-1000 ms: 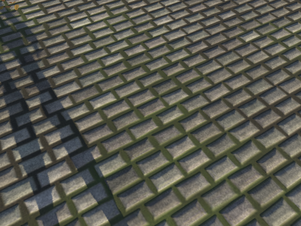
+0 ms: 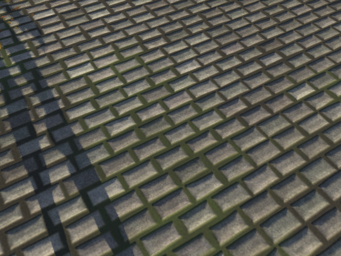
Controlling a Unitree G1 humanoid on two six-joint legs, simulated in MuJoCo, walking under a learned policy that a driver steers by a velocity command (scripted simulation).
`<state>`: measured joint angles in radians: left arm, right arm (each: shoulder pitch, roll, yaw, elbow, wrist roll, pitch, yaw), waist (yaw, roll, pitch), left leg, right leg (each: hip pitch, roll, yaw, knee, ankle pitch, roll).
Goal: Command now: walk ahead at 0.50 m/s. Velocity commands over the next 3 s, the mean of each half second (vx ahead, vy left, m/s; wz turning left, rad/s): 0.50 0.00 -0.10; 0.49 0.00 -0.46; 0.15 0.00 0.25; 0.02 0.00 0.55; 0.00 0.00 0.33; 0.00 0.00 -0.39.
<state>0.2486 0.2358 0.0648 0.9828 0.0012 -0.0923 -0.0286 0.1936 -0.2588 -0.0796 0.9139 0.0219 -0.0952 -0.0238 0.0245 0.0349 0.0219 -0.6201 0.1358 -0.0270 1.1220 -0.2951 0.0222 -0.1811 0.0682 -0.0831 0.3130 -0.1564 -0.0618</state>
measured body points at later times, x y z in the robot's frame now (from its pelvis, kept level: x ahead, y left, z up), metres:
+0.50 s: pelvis +0.28 +0.08 +0.00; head +0.31 +0.09 +0.45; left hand +0.39 +0.35 -0.14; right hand +0.33 -0.19 -0.12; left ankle +0.31 +0.16 -0.74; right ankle +0.30 -0.09 -0.66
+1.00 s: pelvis +0.55 -0.02 -0.01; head +0.59 -0.04 +0.44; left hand +0.75 +0.20 -0.13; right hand +0.56 -0.31 -0.13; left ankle +0.51 +0.16 -0.64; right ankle +0.58 -0.09 -0.74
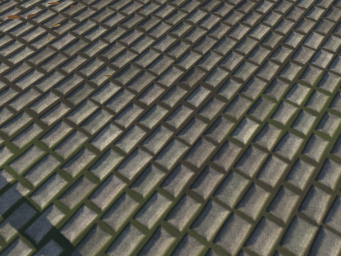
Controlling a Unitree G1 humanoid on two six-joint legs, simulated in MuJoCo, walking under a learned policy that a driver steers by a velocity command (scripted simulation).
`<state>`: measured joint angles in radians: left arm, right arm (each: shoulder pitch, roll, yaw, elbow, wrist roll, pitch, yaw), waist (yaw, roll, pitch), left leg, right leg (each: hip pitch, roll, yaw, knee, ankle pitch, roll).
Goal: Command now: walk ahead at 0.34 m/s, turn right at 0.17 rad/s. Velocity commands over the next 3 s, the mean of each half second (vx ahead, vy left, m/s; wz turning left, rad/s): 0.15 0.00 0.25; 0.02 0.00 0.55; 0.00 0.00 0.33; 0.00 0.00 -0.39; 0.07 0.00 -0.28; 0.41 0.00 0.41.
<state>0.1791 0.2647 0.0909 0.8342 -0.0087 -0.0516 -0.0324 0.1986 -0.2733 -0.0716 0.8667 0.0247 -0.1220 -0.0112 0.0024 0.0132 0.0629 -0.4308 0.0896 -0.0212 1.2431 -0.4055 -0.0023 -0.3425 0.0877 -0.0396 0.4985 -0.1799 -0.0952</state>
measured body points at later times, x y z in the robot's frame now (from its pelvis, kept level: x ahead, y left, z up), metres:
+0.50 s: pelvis +0.18 +0.05 +0.00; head +0.23 +0.07 +0.45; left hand +0.30 +0.34 -0.12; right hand +0.36 -0.21 -0.10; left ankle +0.26 +0.14 -0.73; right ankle +0.15 -0.10 -0.65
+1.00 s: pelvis +0.23 +0.00 +0.01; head +0.27 +0.00 +0.46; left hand +0.19 +0.31 -0.09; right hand +0.51 -0.18 -0.10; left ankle +0.16 +0.13 -0.65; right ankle +0.29 -0.10 -0.73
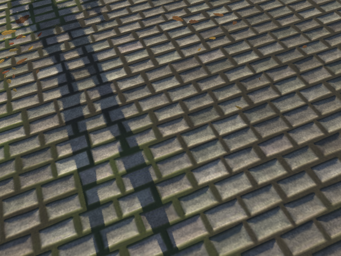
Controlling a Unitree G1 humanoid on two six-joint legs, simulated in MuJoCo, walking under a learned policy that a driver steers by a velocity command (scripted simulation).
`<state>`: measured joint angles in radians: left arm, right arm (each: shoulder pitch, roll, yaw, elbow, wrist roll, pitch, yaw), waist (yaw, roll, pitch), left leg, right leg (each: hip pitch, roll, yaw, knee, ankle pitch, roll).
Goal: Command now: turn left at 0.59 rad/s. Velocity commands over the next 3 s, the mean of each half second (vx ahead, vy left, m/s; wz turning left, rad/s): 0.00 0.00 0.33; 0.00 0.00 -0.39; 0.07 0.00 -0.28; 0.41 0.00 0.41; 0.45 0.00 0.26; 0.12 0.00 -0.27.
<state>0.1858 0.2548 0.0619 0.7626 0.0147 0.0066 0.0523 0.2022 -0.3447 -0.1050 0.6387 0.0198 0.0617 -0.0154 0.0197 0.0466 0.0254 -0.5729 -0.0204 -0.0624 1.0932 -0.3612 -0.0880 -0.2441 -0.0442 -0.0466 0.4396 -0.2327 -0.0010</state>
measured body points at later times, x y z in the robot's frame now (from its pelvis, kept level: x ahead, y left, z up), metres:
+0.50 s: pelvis +0.01 +0.05 -0.01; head +0.02 +0.06 +0.44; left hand +0.07 +0.34 -0.13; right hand +0.23 -0.17 -0.09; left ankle +0.00 +0.14 -0.74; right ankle +0.03 -0.10 -0.72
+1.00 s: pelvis -0.01 +0.03 -0.01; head +0.04 +0.02 +0.44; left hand +0.21 +0.28 -0.09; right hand +0.08 -0.27 -0.11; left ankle -0.01 +0.15 -0.74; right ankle -0.02 -0.10 -0.70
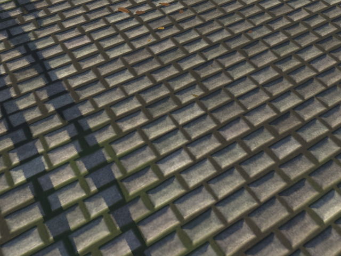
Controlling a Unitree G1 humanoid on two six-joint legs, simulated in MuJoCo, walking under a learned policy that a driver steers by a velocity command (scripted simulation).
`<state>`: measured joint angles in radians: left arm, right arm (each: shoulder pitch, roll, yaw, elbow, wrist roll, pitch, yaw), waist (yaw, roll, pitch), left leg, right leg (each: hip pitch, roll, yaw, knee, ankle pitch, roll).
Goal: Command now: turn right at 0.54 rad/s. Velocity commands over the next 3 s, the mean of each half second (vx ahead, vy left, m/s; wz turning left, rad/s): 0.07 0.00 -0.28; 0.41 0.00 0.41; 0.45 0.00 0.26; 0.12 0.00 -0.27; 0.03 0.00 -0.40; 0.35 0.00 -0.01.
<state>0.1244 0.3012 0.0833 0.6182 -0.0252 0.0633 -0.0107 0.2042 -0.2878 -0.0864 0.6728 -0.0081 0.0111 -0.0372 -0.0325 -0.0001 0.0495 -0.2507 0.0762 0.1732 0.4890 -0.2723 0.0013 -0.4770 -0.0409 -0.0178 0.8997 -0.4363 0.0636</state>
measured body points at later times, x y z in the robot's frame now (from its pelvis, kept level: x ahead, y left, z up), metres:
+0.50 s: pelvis +0.02 -0.04 +0.00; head +0.03 -0.04 +0.45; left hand +0.20 +0.21 -0.09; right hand +0.12 -0.33 -0.10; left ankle +0.04 +0.10 -0.71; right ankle +0.00 -0.13 -0.74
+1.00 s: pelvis +0.22 -0.04 -0.01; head +0.26 -0.02 +0.44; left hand +0.45 +0.22 -0.07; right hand +0.24 -0.33 -0.12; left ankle +0.04 +0.08 -0.74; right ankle +0.37 -0.14 -0.73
